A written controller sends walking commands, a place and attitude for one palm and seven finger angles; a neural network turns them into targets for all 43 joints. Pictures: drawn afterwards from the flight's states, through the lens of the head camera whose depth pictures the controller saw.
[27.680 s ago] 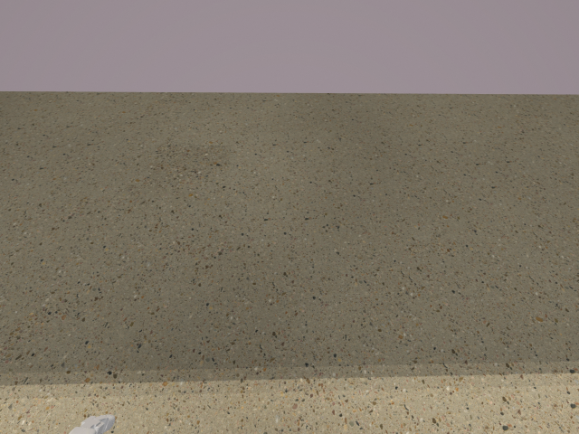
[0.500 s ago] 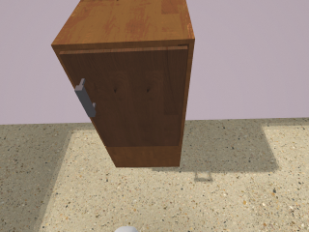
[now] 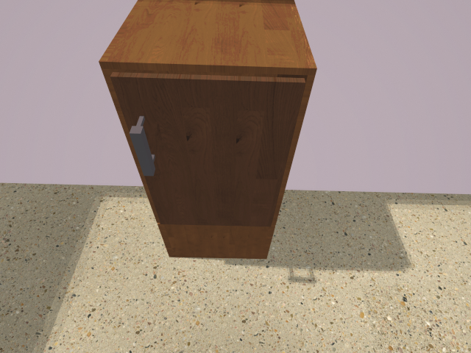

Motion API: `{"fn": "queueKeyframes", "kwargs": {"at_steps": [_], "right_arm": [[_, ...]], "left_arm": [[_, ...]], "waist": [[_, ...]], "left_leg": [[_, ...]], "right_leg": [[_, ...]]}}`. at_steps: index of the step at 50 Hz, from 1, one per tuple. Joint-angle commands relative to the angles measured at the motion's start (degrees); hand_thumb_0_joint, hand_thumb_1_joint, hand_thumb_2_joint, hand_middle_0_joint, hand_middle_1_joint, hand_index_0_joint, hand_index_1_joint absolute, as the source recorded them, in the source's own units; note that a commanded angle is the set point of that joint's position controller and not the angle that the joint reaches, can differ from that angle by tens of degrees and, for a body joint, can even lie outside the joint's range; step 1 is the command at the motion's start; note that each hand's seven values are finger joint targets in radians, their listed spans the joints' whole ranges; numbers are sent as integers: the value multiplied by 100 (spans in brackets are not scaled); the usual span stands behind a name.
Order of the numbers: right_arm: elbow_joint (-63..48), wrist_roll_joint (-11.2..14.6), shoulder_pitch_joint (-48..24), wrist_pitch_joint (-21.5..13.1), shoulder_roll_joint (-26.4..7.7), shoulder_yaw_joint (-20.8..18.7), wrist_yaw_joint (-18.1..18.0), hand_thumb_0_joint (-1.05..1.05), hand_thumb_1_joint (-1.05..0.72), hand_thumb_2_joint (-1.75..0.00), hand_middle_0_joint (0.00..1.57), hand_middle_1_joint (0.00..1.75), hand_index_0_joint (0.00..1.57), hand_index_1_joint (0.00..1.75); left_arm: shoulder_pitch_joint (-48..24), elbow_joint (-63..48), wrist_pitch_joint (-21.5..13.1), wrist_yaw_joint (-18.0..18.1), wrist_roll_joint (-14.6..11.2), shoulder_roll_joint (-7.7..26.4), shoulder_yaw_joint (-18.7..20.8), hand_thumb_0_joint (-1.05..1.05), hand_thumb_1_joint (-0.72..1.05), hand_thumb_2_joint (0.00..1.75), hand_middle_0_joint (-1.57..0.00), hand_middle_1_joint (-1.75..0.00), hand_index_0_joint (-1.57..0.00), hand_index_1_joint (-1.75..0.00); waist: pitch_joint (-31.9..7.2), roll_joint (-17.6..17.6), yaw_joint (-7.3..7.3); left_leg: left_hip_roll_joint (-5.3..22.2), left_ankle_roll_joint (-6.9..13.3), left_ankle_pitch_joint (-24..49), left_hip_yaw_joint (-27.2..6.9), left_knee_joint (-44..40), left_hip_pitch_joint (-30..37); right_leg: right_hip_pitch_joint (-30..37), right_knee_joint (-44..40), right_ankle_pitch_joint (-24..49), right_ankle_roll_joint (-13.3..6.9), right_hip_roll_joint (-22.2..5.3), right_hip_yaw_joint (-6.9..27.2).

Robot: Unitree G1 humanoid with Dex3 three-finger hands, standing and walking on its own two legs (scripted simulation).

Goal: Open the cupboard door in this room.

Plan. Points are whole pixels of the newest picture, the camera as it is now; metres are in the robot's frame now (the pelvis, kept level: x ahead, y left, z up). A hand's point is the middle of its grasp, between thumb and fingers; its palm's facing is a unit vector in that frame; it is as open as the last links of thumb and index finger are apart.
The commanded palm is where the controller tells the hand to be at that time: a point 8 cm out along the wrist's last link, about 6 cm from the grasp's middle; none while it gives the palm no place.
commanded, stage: look again from close up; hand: left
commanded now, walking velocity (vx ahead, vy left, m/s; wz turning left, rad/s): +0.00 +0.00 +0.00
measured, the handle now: (145, 146) +0.55 +0.26 -0.02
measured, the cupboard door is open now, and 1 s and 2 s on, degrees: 0 0 0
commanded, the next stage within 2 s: raise the hand with hooked fingers in 0.56 s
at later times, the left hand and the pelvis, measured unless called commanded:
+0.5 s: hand out of the picture +0.08 +0.22 -0.16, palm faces +0.01 -0.96 -0.29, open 7.4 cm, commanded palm none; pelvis -0.02 +0.00 -0.01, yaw +0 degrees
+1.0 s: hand (104, 347) +0.14 +0.22 -0.06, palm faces +0.06 -1.00 -0.07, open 8.2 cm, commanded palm +0.10 +0.28 -0.06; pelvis -0.07 -0.02 -0.10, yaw +3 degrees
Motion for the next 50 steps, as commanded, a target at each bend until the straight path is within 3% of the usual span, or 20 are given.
{"fn": "queueKeyframes", "kwargs": {"at_steps": [1, 2, 3, 4, 6, 9, 16, 30, 32, 33, 34, 35, 36, 37, 38, 40, 43, 45, 47, 50], "right_arm": [[-680, -27, 156, -100, -1398, -117, 50, 0, -90, -90, 20, 30, 20, 30], [-869, -85, 145, -263, -1437, -216, 4, 0, -90, -90, 20, 30, 20, 30], [-937, -62, 161, -303, -1303, -247, -30, 0, -90, -90, 20, 30, 20, 30], [-966, -52, 214, -291, -1198, -251, -58, 0, -90, -90, 20, 30, 20, 30], [-1027, -64, 337, -231, -1060, -200, -52, 0, -90, -90, 20, 30, 20, 30], [-1090, -43, 293, -177, -1204, -249, -52, 0, -90, -90, 20, 30, 20, 30], [-1116, -70, 0, -140, -1323, -185, 17, 0, -90, -90, 20, 30, 20, 30], [-843, -59, -138, -113, -1557, -119, 129, 0, -90, -90, 20, 30, 20, 30], [-764, -54, -114, -121, -1545, -105, 129, 0, -90, -90, 20, 30, 20, 30], [-1000, 10, -135, -186, -1238, -56, 122, 0, -90, -90, 20, 30, 20, 30], [-2691, 212, -299, -913, -1570, -237, -102, 0, -90, -90, 20, 30, 20, 30], [-2744, 183, -769, -1374, -1370, -183, -328, 0, -90, -90, 20, 30, 20, 30], [-2766, 287, -844, -1597, -1168, -130, -310, 0, -90, -90, 20, 30, 20, 30], [-2581, 330, -385, -1710, -1148, -134, -280, 0, -90, -90, 20, 30, 20, 30], [-2783, 247, -445, -1845, -1271, -234, -274, 0, -90, -90, 20, 30, 20, 30], [-2933, 150, -398, -2023, -1284, -304, -235, 0, -90, -90, 20, 30, 20, 30], [-3335, 94, -388, -2367, -1258, -390, -69, 0, -90, -90, 20, 30, 20, 30], [-3578, 118, -363, -2538, -1326, -390, -19, 0, -90, -90, 20, 30, 20, 30], [-3950, 209, -307, -2559, -1452, -383, -30, 0, -90, -90, 20, 30, 20, 30], [-4430, 355, -405, -2373, -1482, -264, -199, 0, -90, -90, 20, 30, 20, 30]], "left_arm": [[-25, -685, -223, 99, 74, 1486, 37, 0, 90, 90, -20, -30, -20, -30], [267, -799, -243, 126, 48, 1114, 171, 0, 90, 90, -20, -30, -20, -30], [226, -904, -253, 117, 67, 1230, 194, 0, 90, 90, -20, -30, -20, -30], [262, -960, -247, 122, 55, 1128, 207, 0, 90, 90, -20, -30, -20, -30], [337, -1049, -199, 126, 56, 970, 180, 0, 90, 90, -20, -30, -20, -30], [190, -1197, -165, 118, 58, 1152, 253, 0, 90, 90, -20, -30, -20, -30], [-130, -1304, -137, 69, 24, 1306, 229, 0, 90, 90, -20, -30, -20, -30], [-418, -1077, -174, 7, 20, 1521, 162, 0, 90, 90, -20, -30, -20, -30], [-371, -1020, -181, 15, 17, 1485, 151, 0, 90, 90, -20, -30, -20, -30], [291, -794, -190, 242, 0, 1078, 50, 0, 90, 90, -20, -30, -20, -30], [-4247, -8634, -1521, 146, -838, 3287, 2423, 0, 88, 89, -20, -32, -20, -32], [-630, -6701, -1319, 134, -520, 2449, 1840, 0, 85, 88, -20, -33, -20, -33], [391, -6310, -913, 136, -1026, 1080, 1196, 0, 83, 87, -21, -34, -21, -34], [74, -5885, -1074, 38, -1054, 876, 1210, 0, 81, 86, -21, -36, -21, -36], [-133, -5855, -1502, -100, -1217, 977, 1390, 0, 78, 85, -21, -37, -21, -37], [501, -5047, -2392, -576, -1394, 710, 1513, 0, 74, 83, -21, -40, -21, -40], [737, -4819, -3812, -1667, -1757, 763, 1770, 0, 67, 80, -22, -45, -22, -45], [396, -4799, -4393, -2483, -1988, 1109, 1971, 0, 62, 78, -22, -48, -22, -48], [226, -4980, -4269, -3264, -2347, 1605, 2273, 0, 57, 76, -22, -51, -22, -51], [-137, -5903, -3288, -3542, -2767, 1996, 2508, 0, 50, 73, -23, -55, -23, -55]], "waist": [[462, -129, -197], [-513, 187, -8], [-1104, 495, -102], [-1218, 327, -104], [-967, -66, -131], [-378, 87, -136], [-197, 331, -94], [-75, 17, -107], [-173, 70, -99], [117, -62, 30], [-2274, 888, -392], [-1701, 1594, 306], [-940, 1428, -14], [-266, 650, -283], [183, 259, -304], [-29, -845, -177], [-1051, -819, 117], [-1525, -599, 109], [-2063, -277, 201], [-2174, 28, 258]], "left_leg": [[346, 97, 1276, -514, -593, -565], [549, 239, 1531, -564, 10, -516], [487, 279, 1829, -542, 228, -259], [486, 288, 1772, -521, 368, -275], [422, 281, 1633, -434, 520, -489], [419, 250, 1577, -400, 455, -799], [486, 218, 1267, -433, 140, -807], [465, 155, 243, -546, -489, -771], [497, 155, 335, -566, -515, -701], [645, -11, 564, -115, 393, -946], [-137, 26, 1501, -381, -309, -84], [-82, 58, 1568, -149, -191, -146], [-157, -144, 738, -189, -172, -842], [-172, -70, -21, -246, -33, -1191], [-225, -30, -643, -384, 268, -1745], [-284, -28, -1145, -338, 1069, -2681], [-346, -13, -1163, -160, 2543, -3687], [-332, 13, -1246, -168, 3321, -4395], [-320, 69, -1314, -115, 3780, -4757], [-311, 153, -1767, -81, 3705, -4905]], "right_leg": [[58, 76, 665, -282, -72, 247], [320, 316, 616, -281, -260, 317], [413, 419, 1080, -365, -305, 360], [461, 397, 1203, -398, -326, 378], [425, 412, 1408, -424, -325, 396], [225, 477, 1605, -436, -328, 371], [247, 224, 1110, -355, -293, 345], [265, -585, -69, -225, -390, 490], [340, -575, 67, -219, -384, 455], [205, -60, 1850, -192, -657, 564], [849, 168, 1477, -437, 52, 36], [443, 442, 360, -551, 162, -109], [-80, 341, -129, -449, 199, -419], [-600, 309, -427, -293, 236, -414], [-1083, 373, -976, -240, 227, -388], [-1948, 960, -1990, -194, 263, -381], [-2705, 1984, -2626, -240, 181, 138], [-2982, 2463, -2850, -283, 107, 578], [-2865, 2683, -3056, -330, 48, 966], [-2714, 2471, -3702, -263, 85, 1083]]}}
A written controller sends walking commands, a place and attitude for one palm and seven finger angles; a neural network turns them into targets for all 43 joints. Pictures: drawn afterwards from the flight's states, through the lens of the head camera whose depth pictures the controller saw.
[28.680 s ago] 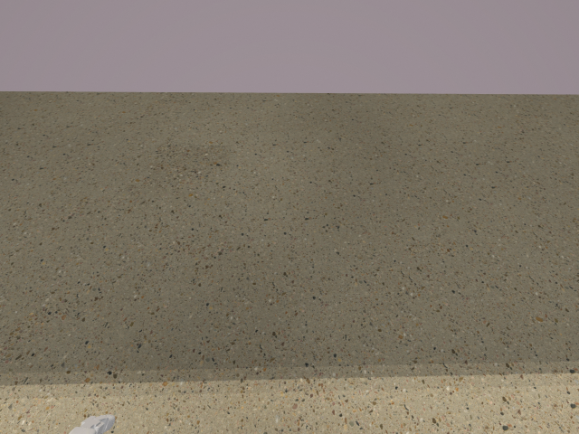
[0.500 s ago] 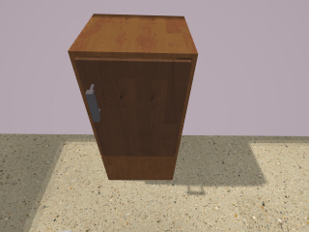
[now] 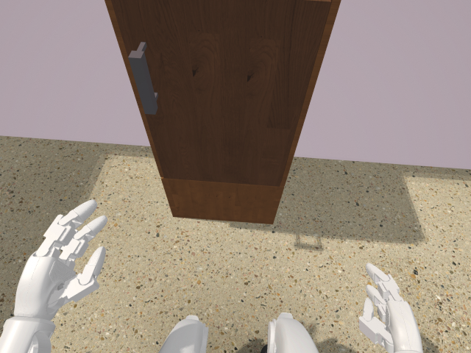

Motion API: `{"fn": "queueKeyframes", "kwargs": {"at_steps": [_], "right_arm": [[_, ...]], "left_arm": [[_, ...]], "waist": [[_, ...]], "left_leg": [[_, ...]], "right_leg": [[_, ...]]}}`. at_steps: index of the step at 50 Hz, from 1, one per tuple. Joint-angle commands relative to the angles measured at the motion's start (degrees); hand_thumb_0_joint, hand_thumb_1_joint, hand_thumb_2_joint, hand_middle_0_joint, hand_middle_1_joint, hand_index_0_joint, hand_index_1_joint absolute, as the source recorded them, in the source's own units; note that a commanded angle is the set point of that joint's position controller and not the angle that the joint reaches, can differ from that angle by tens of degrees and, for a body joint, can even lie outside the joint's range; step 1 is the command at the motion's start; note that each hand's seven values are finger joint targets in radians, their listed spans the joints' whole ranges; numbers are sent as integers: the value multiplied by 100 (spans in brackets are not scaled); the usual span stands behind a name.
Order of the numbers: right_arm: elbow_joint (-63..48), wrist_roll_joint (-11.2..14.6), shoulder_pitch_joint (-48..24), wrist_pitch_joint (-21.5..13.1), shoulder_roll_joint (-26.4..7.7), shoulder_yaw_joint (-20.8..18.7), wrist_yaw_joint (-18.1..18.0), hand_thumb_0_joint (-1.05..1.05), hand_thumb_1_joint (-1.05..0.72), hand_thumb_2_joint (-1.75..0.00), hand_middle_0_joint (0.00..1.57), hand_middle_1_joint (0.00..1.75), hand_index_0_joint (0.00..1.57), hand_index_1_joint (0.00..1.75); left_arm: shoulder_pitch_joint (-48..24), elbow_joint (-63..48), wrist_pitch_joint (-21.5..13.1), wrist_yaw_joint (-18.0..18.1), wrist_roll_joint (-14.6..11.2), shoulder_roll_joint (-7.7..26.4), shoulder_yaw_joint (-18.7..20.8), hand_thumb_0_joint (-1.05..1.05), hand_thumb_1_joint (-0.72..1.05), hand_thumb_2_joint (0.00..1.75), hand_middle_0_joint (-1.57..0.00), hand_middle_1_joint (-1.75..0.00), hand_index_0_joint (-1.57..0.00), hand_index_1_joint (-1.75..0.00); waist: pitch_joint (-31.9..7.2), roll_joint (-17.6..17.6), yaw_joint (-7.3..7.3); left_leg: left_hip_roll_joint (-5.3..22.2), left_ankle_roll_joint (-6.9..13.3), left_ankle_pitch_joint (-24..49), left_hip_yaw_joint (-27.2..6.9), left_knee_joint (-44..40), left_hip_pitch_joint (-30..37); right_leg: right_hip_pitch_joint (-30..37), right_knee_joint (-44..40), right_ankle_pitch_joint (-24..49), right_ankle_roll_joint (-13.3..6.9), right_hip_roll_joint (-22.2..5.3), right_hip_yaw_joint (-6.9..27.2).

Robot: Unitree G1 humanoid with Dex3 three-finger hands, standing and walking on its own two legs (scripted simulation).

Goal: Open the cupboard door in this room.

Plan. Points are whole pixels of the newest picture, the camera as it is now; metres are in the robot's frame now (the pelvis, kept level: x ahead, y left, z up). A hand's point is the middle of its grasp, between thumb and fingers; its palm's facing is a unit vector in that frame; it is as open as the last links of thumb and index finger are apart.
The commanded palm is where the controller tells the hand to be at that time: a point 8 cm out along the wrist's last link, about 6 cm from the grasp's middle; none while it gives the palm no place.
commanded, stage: raise the hand with hooked fingers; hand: left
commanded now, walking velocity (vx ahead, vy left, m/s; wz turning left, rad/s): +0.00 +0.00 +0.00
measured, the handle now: (147, 79) +0.64 +0.25 +0.08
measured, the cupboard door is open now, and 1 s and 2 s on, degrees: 0 0 0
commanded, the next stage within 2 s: move the hooked fingers beside the handle in 1.76 s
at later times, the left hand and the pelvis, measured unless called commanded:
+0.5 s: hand (78, 245) +0.26 +0.26 +0.05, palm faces +0.01 -1.00 -0.06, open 11.1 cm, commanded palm +0.23 +0.31 +0.06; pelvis +0.03 +0.02 +0.00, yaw +1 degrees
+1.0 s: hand (71, 210) +0.30 +0.28 +0.08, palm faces +0.01 -1.00 -0.06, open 13.7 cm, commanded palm +0.28 +0.33 +0.09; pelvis +0.04 +0.01 +0.02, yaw +1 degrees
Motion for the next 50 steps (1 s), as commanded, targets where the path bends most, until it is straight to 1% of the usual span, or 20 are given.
{"fn": "queueKeyframes", "kwargs": {"at_steps": [1, 3, 4, 5, 6, 7, 8, 11, 13, 14, 19, 21, 24, 29, 34, 36, 43, 44, 46, 50], "right_arm": [[-1414, 212, -334, -196, -852, -178, -218, 0, -90, -90, 20, 30, 20, 30], [-1378, 189, -265, -123, -756, -166, -253, 0, -90, -90, 20, 30, 20, 30], [-1323, 163, -230, -80, -709, -176, -261, 0, -90, -90, 20, 30, 20, 30], [-1249, 139, -219, -38, -688, -183, -260, 0, -90, -90, 20, 30, 20, 30], [-1187, 93, -214, 17, -655, -174, -275, 0, -90, -90, 20, 30, 20, 30], [-1088, 92, -192, 88, -661, -210, -265, 0, -90, -90, 20, 30, 20, 30], [-1035, 79, -195, 126, -612, -215, -246, 0, -90, -90, 20, 30, 20, 30], [-889, 67, -188, 244, -606, -202, -218, 0, -90, -90, 20, 30, 20, 30], [-873, 86, -178, 292, -613, -209, -202, 0, -90, -90, 20, 30, 20, 30], [-905, 84, -199, 305, -618, -180, -190, 0, -90, -90, 20, 30, 20, 30], [-990, 79, -143, 328, -663, -125, -196, 0, -90, -90, 20, 30, 20, 30], [-996, 67, -142, 311, -674, -101, -188, 0, -90, -90, 20, 30, 20, 30], [-1011, 82, -27, 320, -705, -116, -169, 0, -90, -90, 20, 30, 20, 30], [-1063, 92, 66, 401, -744, -133, -165, 0, -90, -90, 20, 30, 20, 30], [-1105, 98, 138, 484, -781, -102, -161, 0, -90, -90, 20, 30, 20, 30], [-1102, 92, 165, 505, -802, -90, -171, 0, -90, -90, 20, 30, 20, 30], [-1104, 114, 259, 596, -852, -45, -190, 0, -90, -90, 20, 30, 20, 30], [-1108, 115, 235, 591, -843, -43, -193, 0, -90, -90, 20, 30, 20, 30], [-1107, 98, 270, 609, -862, -26, -217, 0, -90, -90, 20, 30, 20, 30], [-1108, 124, 258, 659, -850, -2, -228, 0, -90, -90, 20, 30, 20, 30]], "left_arm": [[-435, -1888, 596, -461, -598, 1501, 800, 0, 48, 72, -23, -57, -23, -57], [-241, -2764, 851, -99, -410, 1278, 648, 0, 43, 70, -23, -60, -23, -60], [-164, -3086, 952, 123, -300, 1166, 570, 0, 41, 69, -24, -62, -24, -62], [-117, -3363, 1023, 337, -177, 1177, 590, 0, 39, 68, -24, -63, -24, -63], [-85, -3469, 1090, 490, -107, 1121, 570, 0, 36, 67, -24, -64, -24, -64], [54, -3460, 1157, 622, 40, 1124, 606, 0, 34, 66, -24, -66, -24, -66], [208, -3451, 1218, 695, 107, 944, 489, 0, 32, 65, -24, -68, -24, -68], [297, -3084, 1387, 681, 195, 901, 446, 0, 25, 62, -25, -72, -25, -72], [401, -2963, 1445, 586, 191, 1020, 561, 0, 20, 60, -25, -75, -25, -75], [380, -2905, 1486, 528, 166, 970, 490, 0, 18, 59, -25, -76, -25, -76], [196, -2797, 1469, 358, -54, 1187, 738, 0, 6, 54, -26, -84, -26, -84], [100, -2768, 1431, 341, -107, 1267, 799, 0, 1, 52, -26, -87, -26, -87], [98, -2765, 1401, 359, -85, 1187, 716, 0, -6, 49, -27, -92, -27, -92], [75, -2577, 1470, 343, -93, 1385, 900, 0, -17, 44, -28, -99, -28, -99], [-195, -2613, 1442, 353, -96, 1497, 932, 0, -29, 39, -29, -107, -29, -107], [-390, -2438, 1467, 362, -106, 1561, 970, 0, -34, 37, -29, -110, -29, -110], [-891, -2068, 1549, 201, -111, 1733, 1014, 0, -50, 30, -30, -120, -30, -120], [-991, -2118, 1551, 180, -119, 1733, 1000, 0, -50, 30, -30, -120, -30, -120], [-1162, -1960, 1591, 154, -132, 1892, 1115, 0, -50, 30, -30, -120, -30, -120], [-1448, -1687, 1652, 113, -118, 1905, 1108, 0, -50, 30, -30, -120, -30, -120]], "waist": [[-1304, 310, 248], [-1447, 627, 220], [-1453, 633, 170], [-1482, 755, 150], [-1522, 564, 71], [-1546, 620, 66], [-1545, 754, 39], [-1378, 708, -51], [-1558, 708, -5], [-1484, 741, -23], [-1657, 521, 27], [-1612, 672, 67], [-1666, 616, 18], [-1619, 619, 48], [-1590, 920, 40], [-1443, 763, -3], [-1530, 823, -45], [-1538, 963, -43], [-1535, 785, -55], [-1482, 810, -47]], "left_leg": [[-208, 314, -517, 181, -545, -564], [-152, 332, -224, 22, -747, -194], [-143, 338, -24, -17, -789, -75], [-122, 331, 259, -79, -793, 32], [-106, 342, 554, -141, -731, 92], [-85, 317, 788, -169, -725, 168], [-92, 291, 1027, -188, -732, 261], [-81, 253, 1357, -240, -721, 310], [-82, 225, 1386, -225, -767, 342], [-96, 225, 1261, -224, -820, 320], [-97, 233, 1319, -208, -894, 359], [-96, 222, 1459, -202, -891, 398], [-87, 215, 1579, -206, -993, 570], [-95, 200, 1701, -157, -1101, 606], [-88, 179, 1893, -154, -1215, 808], [-84, 178, 1825, -186, -1236, 756], [-80, 178, 1862, -155, -1367, 936], [-87, 182, 1821, -130, -1379, 980], [-84, 201, 1879, -141, -1372, 949], [-84, 193, 1758, -115, -1498, 985]], "right_leg": [[1315, -1393, -2474, -59, 37, 817], [1261, -1178, -1753, -64, 168, 478], [1227, -1109, -1398, -57, 227, 322], [1212, -1001, -971, -72, 275, 186], [1185, -871, -578, -79, 350, 32], [1130, -798, -245, -76, 348, -80], [1108, -720, 85, -68, 338, -181], [1022, -691, 474, -80, 369, -324], [1122, -750, 518, -60, 319, -317], [1098, -815, 386, -54, 311, -328], [1347, -923, 404, -52, 313, -313], [1399, -896, 523, -98, 330, -318], [1375, -934, 650, -70, 318, -368], [1565, -1027, 798, -72, 303, -360], [1621, -1076, 938, -98, 313, -378], [1599, -1100, 867, -114, 354, -398], [1777, -1255, 1003, -97, 338, -352], [1778, -1298, 989, -91, 321, -325], [1851, -1306, 1052, -110, 355, -324], [1929, -1417, 995, -89, 324, -307]]}}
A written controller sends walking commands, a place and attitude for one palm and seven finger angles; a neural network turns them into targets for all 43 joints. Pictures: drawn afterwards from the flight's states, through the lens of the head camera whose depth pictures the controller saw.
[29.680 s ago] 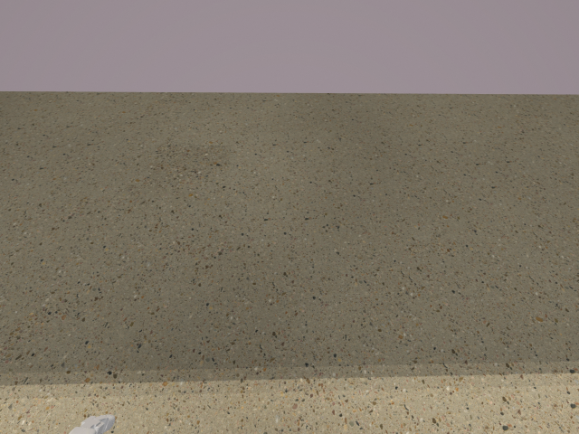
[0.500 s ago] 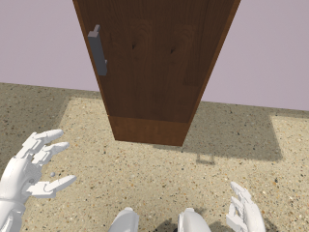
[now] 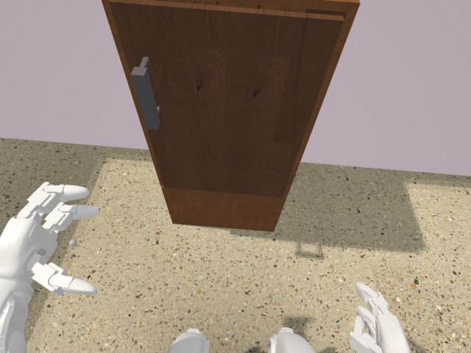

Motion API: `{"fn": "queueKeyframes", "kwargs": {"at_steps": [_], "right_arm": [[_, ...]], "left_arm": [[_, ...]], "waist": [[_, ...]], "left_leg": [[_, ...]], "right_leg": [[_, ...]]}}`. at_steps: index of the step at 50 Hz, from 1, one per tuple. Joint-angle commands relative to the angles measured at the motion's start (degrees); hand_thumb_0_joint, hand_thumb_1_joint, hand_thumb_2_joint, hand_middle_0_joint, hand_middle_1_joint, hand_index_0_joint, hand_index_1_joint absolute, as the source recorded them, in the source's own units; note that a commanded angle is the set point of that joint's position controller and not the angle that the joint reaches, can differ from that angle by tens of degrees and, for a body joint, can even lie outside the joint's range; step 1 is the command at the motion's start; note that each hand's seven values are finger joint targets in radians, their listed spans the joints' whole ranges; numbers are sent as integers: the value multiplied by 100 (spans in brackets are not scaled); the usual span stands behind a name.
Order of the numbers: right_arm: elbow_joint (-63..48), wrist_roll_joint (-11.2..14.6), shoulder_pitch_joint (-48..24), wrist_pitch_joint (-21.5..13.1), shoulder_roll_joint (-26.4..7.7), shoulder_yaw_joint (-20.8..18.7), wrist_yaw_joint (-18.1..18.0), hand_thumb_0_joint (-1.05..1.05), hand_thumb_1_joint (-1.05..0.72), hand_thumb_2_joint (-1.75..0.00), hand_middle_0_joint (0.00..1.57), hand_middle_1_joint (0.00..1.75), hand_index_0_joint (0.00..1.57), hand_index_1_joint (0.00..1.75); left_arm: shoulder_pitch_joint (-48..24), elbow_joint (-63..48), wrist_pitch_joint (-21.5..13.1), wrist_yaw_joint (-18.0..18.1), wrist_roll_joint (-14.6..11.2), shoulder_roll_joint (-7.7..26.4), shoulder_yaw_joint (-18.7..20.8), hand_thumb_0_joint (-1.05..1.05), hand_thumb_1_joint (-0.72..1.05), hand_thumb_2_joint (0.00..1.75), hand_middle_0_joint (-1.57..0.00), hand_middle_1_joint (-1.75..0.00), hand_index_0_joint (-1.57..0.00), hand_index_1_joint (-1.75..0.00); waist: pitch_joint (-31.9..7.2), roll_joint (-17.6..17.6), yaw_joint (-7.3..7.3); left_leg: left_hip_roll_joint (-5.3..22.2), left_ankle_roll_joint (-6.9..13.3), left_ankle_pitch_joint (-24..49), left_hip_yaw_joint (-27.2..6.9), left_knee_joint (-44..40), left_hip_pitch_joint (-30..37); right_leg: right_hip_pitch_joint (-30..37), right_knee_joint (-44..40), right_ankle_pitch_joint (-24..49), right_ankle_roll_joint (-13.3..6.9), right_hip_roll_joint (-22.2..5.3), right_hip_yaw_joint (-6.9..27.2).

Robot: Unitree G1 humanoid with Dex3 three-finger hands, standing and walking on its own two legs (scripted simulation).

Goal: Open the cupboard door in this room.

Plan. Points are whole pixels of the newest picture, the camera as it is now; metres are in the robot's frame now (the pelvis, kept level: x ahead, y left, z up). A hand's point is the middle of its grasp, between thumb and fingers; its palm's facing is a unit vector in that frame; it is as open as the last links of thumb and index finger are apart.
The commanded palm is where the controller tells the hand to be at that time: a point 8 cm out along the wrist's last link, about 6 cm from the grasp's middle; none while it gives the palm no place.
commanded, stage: raise the hand with hooked fingers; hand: left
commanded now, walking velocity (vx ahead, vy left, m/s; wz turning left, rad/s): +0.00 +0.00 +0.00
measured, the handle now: (149, 94) +0.60 +0.23 +0.06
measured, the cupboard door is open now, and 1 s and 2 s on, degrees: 0 0 0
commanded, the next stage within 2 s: move the hooked fingers beside the handle in 0.76 s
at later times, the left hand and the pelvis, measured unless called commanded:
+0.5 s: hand (79, 216) +0.29 +0.26 +0.08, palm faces +0.00 -1.00 -0.04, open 14.0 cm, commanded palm +0.26 +0.31 +0.08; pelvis +0.00 -0.01 +0.01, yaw -1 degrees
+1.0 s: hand (78, 214) +0.30 +0.26 +0.08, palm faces +0.01 -1.00 -0.02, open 14.0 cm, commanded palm +0.29 +0.31 +0.08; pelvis -0.01 -0.01 +0.01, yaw +0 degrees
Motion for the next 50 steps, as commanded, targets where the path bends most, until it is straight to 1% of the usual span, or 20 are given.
{"fn": "queueKeyframes", "kwargs": {"at_steps": [1, 8, 12, 13, 16, 18, 21, 22, 27, 30, 32, 35, 39, 41, 42, 43, 44, 45, 47, 50], "right_arm": [[-791, 46, -28, -282, -926, -367, -84, 0, -90, -90, 20, 30, 20, 30], [-752, 62, 47, -182, -932, -347, -121, 0, -90, -90, 20, 30, 20, 30], [-722, 66, 67, -144, -939, -333, -151, 0, -90, -90, 20, 30, 20, 30], [-711, 72, 77, -139, -932, -341, -158, 0, -90, -90, 20, 30, 20, 30], [-763, 66, 86, -137, -930, -345, -135, 0, -90, -90, 20, 30, 20, 30], [-760, 66, 100, -116, -929, -359, -112, 0, -90, -90, 20, 30, 20, 30], [-773, 38, 104, -104, -927, -365, -102, 0, -90, -90, 20, 30, 20, 30], [-748, 47, 109, -88, -918, -361, -91, 0, -90, -90, 20, 30, 20, 30], [-710, 56, 126, -69, -916, -372, -110, 0, -90, -90, 20, 30, 20, 30], [-707, 57, 107, -70, -909, -380, -121, 0, -90, -90, 20, 30, 20, 30], [-695, 55, 118, -60, -922, -368, -136, 0, -90, -90, 20, 30, 20, 30], [-700, 62, 69, -71, -910, -359, -137, 0, -90, -90, 20, 30, 20, 30], [-707, 59, 72, -69, -917, -356, -150, 0, -90, -90, 20, 30, 20, 30], [-707, 49, 52, -73, -917, -335, -150, 0, -90, -90, 20, 30, 20, 30], [-699, 56, 52, -68, -917, -341, -148, 0, -90, -90, 20, 30, 20, 30], [-704, 54, 42, -77, -911, -353, -149, 0, -90, -90, 20, 30, 20, 30], [-704, 55, 43, -81, -900, -340, -150, 0, -90, -90, 20, 30, 20, 30], [-656, 58, 72, -78, -920, -348, -171, 0, -90, -90, 20, 30, 20, 30], [-548, 53, 126, -74, -939, -330, -218, 0, -90, -90, 20, 30, 20, 30], [-477, 63, 138, -43, -974, -309, -266, 0, -90, -90, 20, 30, 20, 30]], "left_arm": [[-1048, -924, -320, -17, -146, 1353, 607, 0, -50, 30, -30, -120, -30, -120], [-1508, -312, -244, -128, -141, 1510, 730, 0, -50, 30, -30, -120, -30, -120], [-1950, -179, -251, -195, -125, 1692, 796, 0, -50, 30, -30, -120, -30, -120], [-1965, -124, -260, -205, -108, 1670, 773, 0, -50, 30, -30, -120, -30, -120], [-1712, 5, -262, -231, -128, 1570, 719, 0, -50, 30, -30, -120, -30, -120], [-1649, -34, -286, -226, -90, 1615, 757, 0, -50, 30, -30, -120, -30, -120], [-1689, -60, -342, -169, -145, 1704, 888, 0, -50, 30, -30, -120, -30, -120], [-1718, -13, -363, -165, -146, 1633, 853, 0, -50, 30, -30, -120, -30, -120], [-1895, -22, -479, -144, -85, 1651, 797, 0, -50, 30, -30, -120, -30, -120], [-1842, -18, -494, -166, -85, 1637, 796, 0, -50, 30, -30, -120, -30, -120], [-1876, 48, -489, -194, -101, 1636, 801, 0, -50, 30, -30, -120, -30, -120], [-1899, 41, -473, -202, -100, 1599, 755, 0, -50, 30, -30, -120, -30, -120], [-1918, 146, -446, -238, -135, 1551, 749, 0, -50, 30, -30, -120, -30, -120], [-2045, 104, -444, -252, -151, 1574, 726, 0, -50, 30, -30, -120, -30, -120], [-2024, 112, -449, -252, -115, 1595, 733, 0, -50, 30, -30, -120, -30, -120], [-1995, 25, -473, -247, -98, 1599, 734, 0, -50, 30, -30, -120, -30, -120], [-2125, 29, -469, -237, -87, 1513, 634, 0, -50, 30, -30, -120, -30, -120], [-2322, 107, -465, -202, -56, 1616, 688, 0, -50, 30, -30, -120, -30, -120], [-3059, 301, -466, -182, -1, 1610, 564, 0, -50, 30, -30, -120, -30, -120], [-3548, 810, -435, -176, 112, 1770, 586, 0, -50, 30, -30, -120, -30, -120]], "waist": [[-1383, 570, 38], [-1377, 299, -2], [-1441, 356, -6], [-1465, 441, -8], [-1398, 310, 46], [-1489, 446, 70], [-1456, 367, 77], [-1462, 258, 47], [-1428, 491, 15], [-1480, 467, 20], [-1490, 271, 7], [-1441, 461, 20], [-1393, 148, -32], [-1303, 403, -21], [-1357, 335, -9], [-1465, 476, 13], [-1434, 458, -36], [-1335, 444, -75], [-1263, 415, -210], [-1223, 372, -237]], "left_leg": [[-181, 98, 2059, 143, -1126, 634], [-182, 127, 1884, 226, -1252, 608], [-183, 142, 1821, 270, -1291, 629], [-184, 141, 1857, 275, -1313, 686], [-192, 140, 1947, 252, -1360, 647], [-193, 137, 2058, 298, -1368, 703], [-202, 142, 2047, 307, -1344, 626], [-198, 137, 2022, 317, -1368, 627], [-187, 135, 1936, 318, -1400, 720], [-192, 143, 1895, 327, -1408, 733], [-187, 147, 1953, 308, -1386, 665], [-193, 137, 1842, 307, -1423, 692], [-190, 153, 1759, 304, -1385, 601], [-200, 147, 1738, 306, -1363, 598], [-184, 139, 1752, 282, -1407, 655], [-188, 133, 1809, 280, -1409, 725], [-190, 138, 1826, 286, -1399, 728], [-172, 133, 1760, 269, -1384, 697], [-158, 130, 1543, 242, -1332, 658], [-160, 135, 1290, 227, -1345, 527]], "right_leg": [[1344, -714, 1209, -212, 239, -27], [1558, -930, 1179, -163, 207, 73], [1694, -1023, 1149, -165, 193, 161], [1700, -1033, 1199, -164, 189, 166], [1789, -1036, 1286, -190, 202, 140], [1826, -1022, 1464, -167, 184, 159], [1879, -1028, 1454, -174, 203, 189], [1910, -1043, 1473, -154, 194, 189], [1761, -1042, 1366, -165, 200, 197], [1815, -1077, 1345, -146, 181, 209], [1868, -1045, 1428, -150, 195, 206], [1795, -1075, 1294, -151, 178, 200], [1794, -1100, 1243, -127, 183, 215], [1736, -1090, 1189, -170, 193, 228], [1732, -1078, 1191, -163, 194, 198], [1747, -1050, 1242, -165, 183, 190], [1710, -1048, 1284, -154, 184, 184], [1581, -1055, 1200, -152, 189, 174], [1335, -1027, 962, -150, 208, 185], [1279, -1064, 662, -155, 174, 219]]}}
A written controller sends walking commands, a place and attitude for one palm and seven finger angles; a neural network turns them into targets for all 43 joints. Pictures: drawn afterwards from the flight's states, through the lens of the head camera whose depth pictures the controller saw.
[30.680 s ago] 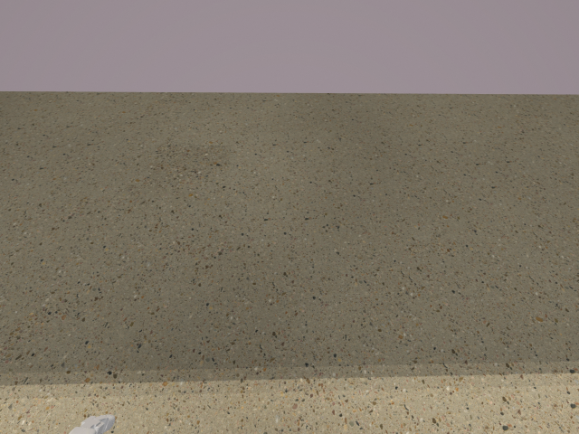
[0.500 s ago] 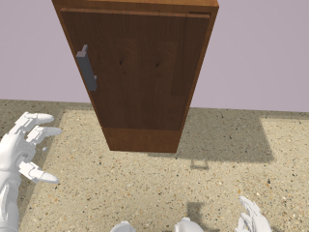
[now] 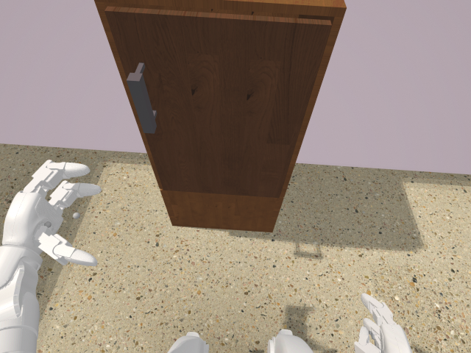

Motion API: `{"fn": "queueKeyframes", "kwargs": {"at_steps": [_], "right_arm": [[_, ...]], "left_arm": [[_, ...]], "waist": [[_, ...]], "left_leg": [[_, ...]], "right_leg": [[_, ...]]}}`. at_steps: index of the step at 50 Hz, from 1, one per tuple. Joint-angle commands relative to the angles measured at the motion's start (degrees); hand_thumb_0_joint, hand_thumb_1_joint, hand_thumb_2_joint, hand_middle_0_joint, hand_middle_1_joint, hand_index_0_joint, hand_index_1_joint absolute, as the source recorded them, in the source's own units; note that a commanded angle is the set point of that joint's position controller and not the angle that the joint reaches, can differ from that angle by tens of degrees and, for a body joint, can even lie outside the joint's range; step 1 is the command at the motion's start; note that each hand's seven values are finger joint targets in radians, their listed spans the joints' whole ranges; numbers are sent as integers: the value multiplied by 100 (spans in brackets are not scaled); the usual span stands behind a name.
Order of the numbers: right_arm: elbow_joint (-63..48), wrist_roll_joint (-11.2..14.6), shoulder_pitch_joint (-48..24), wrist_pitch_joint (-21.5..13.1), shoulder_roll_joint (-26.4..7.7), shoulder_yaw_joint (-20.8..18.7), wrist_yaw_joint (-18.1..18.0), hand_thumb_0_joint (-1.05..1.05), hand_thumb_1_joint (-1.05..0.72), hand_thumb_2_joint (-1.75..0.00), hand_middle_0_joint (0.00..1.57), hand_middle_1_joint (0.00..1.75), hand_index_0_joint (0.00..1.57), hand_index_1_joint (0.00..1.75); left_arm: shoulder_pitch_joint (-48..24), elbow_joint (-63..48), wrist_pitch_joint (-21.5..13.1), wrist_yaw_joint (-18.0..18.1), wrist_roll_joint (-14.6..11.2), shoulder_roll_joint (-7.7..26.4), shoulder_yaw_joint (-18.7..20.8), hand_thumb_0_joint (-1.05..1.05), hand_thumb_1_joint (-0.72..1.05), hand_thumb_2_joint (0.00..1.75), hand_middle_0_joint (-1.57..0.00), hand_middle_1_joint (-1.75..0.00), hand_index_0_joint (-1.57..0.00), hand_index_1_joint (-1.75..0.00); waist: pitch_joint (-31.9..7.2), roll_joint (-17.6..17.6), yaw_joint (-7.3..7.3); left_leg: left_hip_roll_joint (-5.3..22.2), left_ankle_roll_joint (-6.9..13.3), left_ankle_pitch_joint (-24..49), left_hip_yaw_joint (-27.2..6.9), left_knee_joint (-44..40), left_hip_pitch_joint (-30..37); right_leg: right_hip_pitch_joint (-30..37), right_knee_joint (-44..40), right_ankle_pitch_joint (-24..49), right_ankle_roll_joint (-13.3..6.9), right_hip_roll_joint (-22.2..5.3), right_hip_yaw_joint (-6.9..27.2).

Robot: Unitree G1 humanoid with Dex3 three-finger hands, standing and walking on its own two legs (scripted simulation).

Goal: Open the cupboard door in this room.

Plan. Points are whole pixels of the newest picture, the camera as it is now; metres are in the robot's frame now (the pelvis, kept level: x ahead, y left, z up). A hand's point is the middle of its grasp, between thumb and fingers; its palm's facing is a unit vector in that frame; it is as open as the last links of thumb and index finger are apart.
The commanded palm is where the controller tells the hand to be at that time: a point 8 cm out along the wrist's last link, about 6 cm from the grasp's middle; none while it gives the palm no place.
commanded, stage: move the hooked fingers beside the handle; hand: left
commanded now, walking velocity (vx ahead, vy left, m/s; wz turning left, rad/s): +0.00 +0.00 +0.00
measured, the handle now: (145, 99) +0.60 +0.24 +0.05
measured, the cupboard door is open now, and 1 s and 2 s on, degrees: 0 0 0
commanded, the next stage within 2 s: none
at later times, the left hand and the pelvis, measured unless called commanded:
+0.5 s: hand (95, 168) +0.40 +0.27 +0.06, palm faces +0.00 -1.00 -0.01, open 14.0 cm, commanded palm +0.37 +0.33 +0.06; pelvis +0.00 +0.00 +0.00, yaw -2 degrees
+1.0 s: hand (106, 136) +0.47 +0.28 +0.06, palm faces -0.01 -1.00 +0.00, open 14.0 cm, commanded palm +0.46 +0.33 +0.06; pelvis -0.01 +0.01 -0.02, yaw -3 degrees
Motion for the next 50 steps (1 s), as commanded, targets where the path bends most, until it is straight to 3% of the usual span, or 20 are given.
{"fn": "queueKeyframes", "kwargs": {"at_steps": [1, 4, 6, 8, 10, 17, 19, 20, 24, 25, 28, 31, 33, 36, 38, 40, 43, 46, 48, 50], "right_arm": [[-588, 34, 69, -249, -907, -336, -123, 0, -90, -90, 20, 30, 20, 30], [-592, 23, 133, -218, -880, -353, -88, 0, -90, -90, 20, 30, 20, 30], [-574, 13, 217, -170, -905, -350, -62, 0, -90, -90, 20, 30, 20, 30], [-577, 21, 224, -90, -926, -357, -31, 0, -90, -90, 20, 30, 20, 30], [-597, 23, 243, -22, -921, -358, -6, 0, -90, -90, 20, 30, 20, 30], [-459, -13, 502, 149, -976, -408, 36, 0, -90, -90, 20, 30, 20, 30], [-415, -6, 517, 192, -972, -407, 36, 0, -90, -90, 20, 30, 20, 30], [-400, -11, 566, 213, -989, -415, 40, 0, -90, -90, 20, 30, 20, 30], [-296, -22, 668, 322, -1033, -419, 32, 0, -90, -90, 20, 30, 20, 30], [-286, -26, 697, 355, -1046, -417, 35, 0, -90, -90, 20, 30, 20, 30], [-271, -45, 763, 435, -1042, -410, 49, 0, -90, -90, 20, 30, 20, 30], [-236, -50, 827, 505, -1039, -406, 66, 0, -90, -90, 20, 30, 20, 30], [-189, -42, 878, 571, -1089, -410, 70, 0, -90, -90, 20, 30, 20, 30], [-189, -55, 936, 635, -1084, -418, 81, 0, -90, -90, 20, 30, 20, 30], [-118, -61, 992, 711, -1131, -395, 79, 0, -90, -90, 20, 30, 20, 30], [-124, -66, 1019, 753, -1141, -374, 74, 0, -90, -90, 20, 30, 20, 30], [-92, -100, 1077, 819, -1150, -348, 82, 0, -90, -90, 20, 30, 20, 30], [-70, -125, 1162, 871, -1176, -323, 81, 0, -90, -90, 20, 30, 20, 30], [-56, -118, 1208, 930, -1222, -299, 72, 0, -90, -90, 20, 30, 20, 30], [-75, -123, 1253, 968, -1220, -276, 87, 0, -90, -90, 20, 30, 20, 30]], "left_arm": [[-2350, -782, -363, 32, -21, 1738, 417, 0, -50, 30, -30, -120, -30, -120], [-2381, -773, -345, 3, 84, 1699, 325, 0, -50, 30, -30, -120, -30, -120], [-2259, -430, -269, 24, 55, 1759, 425, 0, -50, 30, -30, -120, -30, -120], [-2289, -131, -201, 69, 76, 1979, 661, 0, -50, 30, -30, -120, -30, -120], [-2453, -2, -182, 125, 138, 1986, 642, 0, -50, 30, -30, -120, -30, -120], [-3141, 348, -442, 113, 243, 2231, 753, 0, -50, 30, -30, -120, -30, -120], [-3369, 511, -480, 57, 286, 2183, 634, 0, -50, 30, -30, -120, -30, -120], [-3452, 576, -490, 46, 308, 2190, 620, 0, -50, 30, -30, -120, -30, -120], [-3893, 1025, -523, -15, 371, 2542, 815, 0, -50, 30, -30, -120, -30, -120], [-3972, 1182, -530, -17, 405, 2604, 835, 0, -50, 30, -30, -120, -30, -120], [-4194, 1280, -618, -77, 464, 2865, 967, 0, -50, 30, -30, -120, -30, -120], [-4550, 1497, -647, -118, 492, 2712, 757, 0, -50, 30, -30, -120, -30, -120], [-4696, 1843, -625, -134, 541, 2860, 817, 0, -50, 30, -30, -120, -30, -120], [-5023, 1893, -651, -123, 626, 2787, 659, 0, -50, 30, -30, -120, -30, -120], [-5254, 2262, -623, -67, 704, 3127, 856, 0, -50, 30, -30, -120, -30, -120], [-5478, 2429, -624, -35, 774, 3205, 848, 0, -50, 30, -30, -120, -30, -120], [-5916, 2419, -697, -17, 909, 3343, 779, 0, -50, 30, -30, -120, -30, -120], [-6094, 2613, -682, -1, 930, 3535, 887, 0, -50, 30, -30, -120, -30, -120], [-6201, 2837, -611, -18, 981, 3862, 1051, 0, -50, 30, -30, -120, -30, -120], [-6285, 2902, -543, -51, 1079, 3883, 950, 0, -50, 30, -30, -120, -30, -120]], "waist": [[-1428, 446, -188], [-1925, 782, -100], [-1887, 437, -94], [-1814, 381, -60], [-1717, 453, -84], [-2090, 371, -203], [-2039, 613, -244], [-2079, 531, -245], [-2112, 549, -276], [-2097, 394, -302], [-2388, 670, -250], [-2321, 695, -377], [-2215, 588, -410], [-2336, 857, -454], [-2235, 621, -511], [-2255, 549, -561], [-2463, 896, -620], [-2593, 891, -660], [-2652, 713, -701], [-2691, 858, -726]], "left_leg": [[-156, 183, 1137, 148, -914, 295], [-150, 144, 1663, 151, -942, 646], [-140, 155, 1789, 138, -912, 476], [-136, 145, 1663, 198, -915, 277], [-135, 148, 1618, 220, -939, 229], [-100, 178, 1917, 259, -795, 236], [-102, 171, 1850, 274, -792, 232], [-99, 174, 1888, 245, -803, 260], [-95, 194, 1800, 264, -729, 97], [-92, 207, 1813, 261, -710, 50], [-90, 203, 2058, 270, -640, 138], [-60, 212, 2163, 234, -588, 210], [-42, 208, 1979, 217, -584, 108], [-40, 212, 2107, 204, -528, 260], [-23, 219, 1880, 194, -498, 29], [-36, 240, 1747, 202, -454, -114], [-19, 219, 1939, 151, -389, 88], [-7, 239, 2033, 141, -287, -4], [7, 252, 2010, 145, -234, -162], [0, 264, 1959, 167, -207, -205]], "right_leg": [[1082, -714, 542, -142, 176, 161], [1189, -600, 1043, -162, 157, 110], [1296, -590, 1208, -153, 190, 103], [1351, -614, 1182, -123, 169, 137], [1268, -623, 1145, -126, 165, 131], [1346, -524, 1517, -113, 208, 192], [1220, -519, 1449, -119, 196, 196], [1200, -510, 1444, -128, 201, 165], [1186, -499, 1418, -121, 204, 216], [1207, -493, 1449, -116, 207, 211], [1261, -402, 1662, -138, 222, 237], [1003, -355, 1666, -149, 259, 188], [896, -389, 1516, -132, 257, 183], [695, -336, 1516, -154, 257, 169], [663, -357, 1376, -119, 255, 177], [654, -350, 1311, -103, 250, 202], [466, -262, 1352, -125, 260, 181], [468, -201, 1445, -122, 279, 189], [553, -191, 1503, -88, 281, 202], [499, -195, 1471, -81, 281, 215]]}}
